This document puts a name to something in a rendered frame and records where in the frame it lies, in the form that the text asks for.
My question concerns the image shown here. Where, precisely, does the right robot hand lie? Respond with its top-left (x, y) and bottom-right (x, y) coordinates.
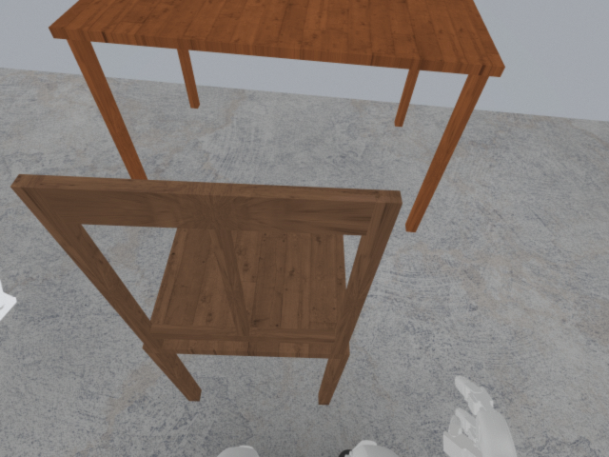
top-left (443, 375), bottom-right (517, 457)

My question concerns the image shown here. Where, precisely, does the chair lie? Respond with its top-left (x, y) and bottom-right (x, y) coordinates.
top-left (10, 174), bottom-right (403, 405)

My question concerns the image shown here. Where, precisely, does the table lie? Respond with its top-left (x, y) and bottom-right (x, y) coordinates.
top-left (49, 0), bottom-right (505, 232)

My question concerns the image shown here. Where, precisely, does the right robot shin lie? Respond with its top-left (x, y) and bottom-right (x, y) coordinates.
top-left (352, 440), bottom-right (377, 451)

